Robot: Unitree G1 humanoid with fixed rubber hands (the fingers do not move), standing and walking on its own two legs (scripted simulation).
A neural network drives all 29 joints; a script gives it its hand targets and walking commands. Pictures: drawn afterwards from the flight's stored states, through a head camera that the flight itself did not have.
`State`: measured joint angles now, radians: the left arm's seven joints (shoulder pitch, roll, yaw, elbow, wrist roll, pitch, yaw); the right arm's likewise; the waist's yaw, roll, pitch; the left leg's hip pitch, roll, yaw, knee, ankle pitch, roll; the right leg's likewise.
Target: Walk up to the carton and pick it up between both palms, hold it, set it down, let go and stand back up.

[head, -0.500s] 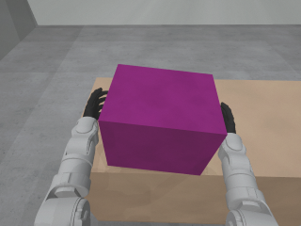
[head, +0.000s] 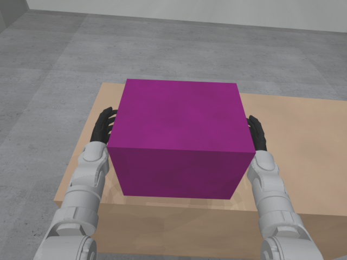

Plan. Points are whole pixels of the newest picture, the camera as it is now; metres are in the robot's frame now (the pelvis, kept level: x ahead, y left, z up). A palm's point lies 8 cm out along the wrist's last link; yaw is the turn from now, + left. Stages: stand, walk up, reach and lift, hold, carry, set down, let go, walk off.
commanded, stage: set down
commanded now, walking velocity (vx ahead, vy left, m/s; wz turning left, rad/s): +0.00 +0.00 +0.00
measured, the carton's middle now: (179, 140) +0.40 -0.04 +0.04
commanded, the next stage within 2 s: none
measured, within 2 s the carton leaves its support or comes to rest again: rests again in 0.82 s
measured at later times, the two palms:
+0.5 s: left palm (116, 147) +0.37 +0.12 +0.04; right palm (264, 167) +0.31 -0.25 +0.03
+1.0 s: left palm (113, 147) +0.39 +0.13 +0.03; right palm (255, 168) +0.32 -0.24 +0.01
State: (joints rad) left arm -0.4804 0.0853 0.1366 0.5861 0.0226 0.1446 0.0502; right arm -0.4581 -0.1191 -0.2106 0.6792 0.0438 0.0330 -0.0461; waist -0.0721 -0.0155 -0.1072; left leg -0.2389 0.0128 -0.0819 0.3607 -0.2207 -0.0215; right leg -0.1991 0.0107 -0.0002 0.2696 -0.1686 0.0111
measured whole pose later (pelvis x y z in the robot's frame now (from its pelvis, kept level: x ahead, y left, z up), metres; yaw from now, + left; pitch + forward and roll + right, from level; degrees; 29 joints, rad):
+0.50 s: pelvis -0.02 +0.01 +0.00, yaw -4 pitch +11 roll -1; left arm -0.61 0.03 0.17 0.92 0.04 -0.07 0.06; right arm -0.48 -0.14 -0.32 0.78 -0.08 -0.07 0.00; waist -0.03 0.05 -0.13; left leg -0.36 0.02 -0.02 0.36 -0.19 -0.01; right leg -0.37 0.01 0.05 0.31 -0.13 0.02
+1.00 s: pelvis -0.02 +0.01 -0.01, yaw -3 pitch +16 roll -1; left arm -0.75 0.11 0.13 1.28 -0.05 -0.38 0.04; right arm -0.58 -0.11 -0.40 0.98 -0.12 -0.25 -0.01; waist -0.06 0.07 -0.18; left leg -0.52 0.01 -0.03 0.44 -0.20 -0.01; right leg -0.51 0.00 0.03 0.38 -0.15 0.03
